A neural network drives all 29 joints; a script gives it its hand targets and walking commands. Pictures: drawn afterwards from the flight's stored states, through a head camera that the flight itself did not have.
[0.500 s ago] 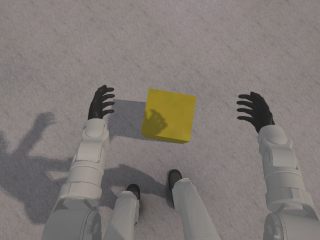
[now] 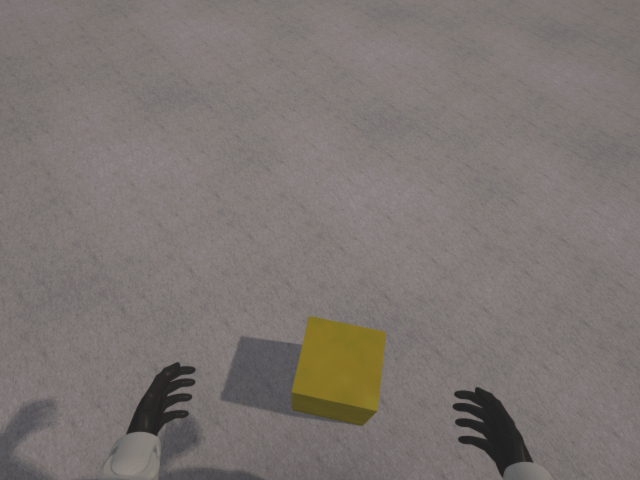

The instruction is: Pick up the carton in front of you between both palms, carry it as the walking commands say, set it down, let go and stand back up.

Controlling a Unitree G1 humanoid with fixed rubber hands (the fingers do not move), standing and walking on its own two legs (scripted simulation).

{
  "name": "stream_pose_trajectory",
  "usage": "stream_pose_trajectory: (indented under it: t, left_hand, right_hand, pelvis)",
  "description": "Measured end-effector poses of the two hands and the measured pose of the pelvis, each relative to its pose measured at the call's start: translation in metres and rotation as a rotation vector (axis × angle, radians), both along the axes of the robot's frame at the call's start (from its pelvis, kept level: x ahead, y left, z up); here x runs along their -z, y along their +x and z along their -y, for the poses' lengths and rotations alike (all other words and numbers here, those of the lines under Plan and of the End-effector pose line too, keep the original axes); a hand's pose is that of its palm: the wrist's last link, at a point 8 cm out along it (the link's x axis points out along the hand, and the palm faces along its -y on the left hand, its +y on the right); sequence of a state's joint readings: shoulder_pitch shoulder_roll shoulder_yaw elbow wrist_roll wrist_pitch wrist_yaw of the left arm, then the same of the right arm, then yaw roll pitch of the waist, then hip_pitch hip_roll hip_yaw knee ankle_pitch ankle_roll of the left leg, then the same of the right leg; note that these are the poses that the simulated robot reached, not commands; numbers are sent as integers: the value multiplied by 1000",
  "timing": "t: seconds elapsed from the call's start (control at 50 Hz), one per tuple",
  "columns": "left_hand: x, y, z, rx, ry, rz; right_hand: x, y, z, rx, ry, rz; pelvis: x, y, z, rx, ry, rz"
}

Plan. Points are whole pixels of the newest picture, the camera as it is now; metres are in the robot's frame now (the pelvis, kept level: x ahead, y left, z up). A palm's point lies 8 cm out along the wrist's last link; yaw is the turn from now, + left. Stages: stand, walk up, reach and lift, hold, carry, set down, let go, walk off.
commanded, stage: let go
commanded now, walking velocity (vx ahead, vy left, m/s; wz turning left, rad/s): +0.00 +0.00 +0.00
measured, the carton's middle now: (336, 373) +0.41 -0.09 -0.65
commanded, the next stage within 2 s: stand in 0.58 s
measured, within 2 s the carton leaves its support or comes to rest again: neither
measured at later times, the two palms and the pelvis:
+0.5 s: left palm (103, 466) +0.17 +0.25 -0.06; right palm (503, 450) +0.17 -0.22 -0.06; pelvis +0.01 +0.02 +0.00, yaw -1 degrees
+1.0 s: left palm out of the picture +0.13 +0.29 -0.08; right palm (546, 469) +0.15 -0.29 -0.10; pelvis +0.02 -0.01 +0.00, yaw +2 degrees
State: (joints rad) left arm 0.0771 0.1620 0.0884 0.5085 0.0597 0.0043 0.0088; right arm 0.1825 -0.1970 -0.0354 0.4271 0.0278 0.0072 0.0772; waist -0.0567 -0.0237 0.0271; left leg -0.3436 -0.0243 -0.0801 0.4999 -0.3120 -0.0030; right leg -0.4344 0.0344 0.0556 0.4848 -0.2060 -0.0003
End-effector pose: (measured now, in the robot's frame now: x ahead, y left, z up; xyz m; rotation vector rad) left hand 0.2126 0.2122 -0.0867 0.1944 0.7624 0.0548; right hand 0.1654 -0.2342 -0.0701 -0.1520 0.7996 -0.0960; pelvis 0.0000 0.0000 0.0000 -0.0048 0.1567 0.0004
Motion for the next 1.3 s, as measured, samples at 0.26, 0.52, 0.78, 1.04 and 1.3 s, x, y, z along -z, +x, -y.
stream_pose_trajectory:
  t: [0.26, 0.52, 0.78, 1.04, 1.3]
  left_hand:
    - [-27, -43, -48, -34, 3, -20]
    - [-22, -42, -32, -36, 2, -18]
    - [-10, -74, -67, -87, 196, -147]
    - [-5, -83, -74, -133, 212, -207]
    - [0, -91, -74, -143, 200, -240]
  right_hand:
    - [-7, 7, -29, -41, 0, 12]
    - [-10, 5, -6, -5, -60, -17]
    - [14, -16, 46, -11, -164, -69]
    - [26, -14, 58, -45, -188, -142]
    - [25, -19, 65, -47, -209, -173]
  pelvis:
    - [-5, 11, -26, 2, -13, 175]
    - [-3, 11, -15, 10, -11, 209]
    - [3, 9, 4, -13, -5, 154]
    - [2, 18, 11, -34, 1, 157]
    - [-2, 16, 12, -37, 3, 174]
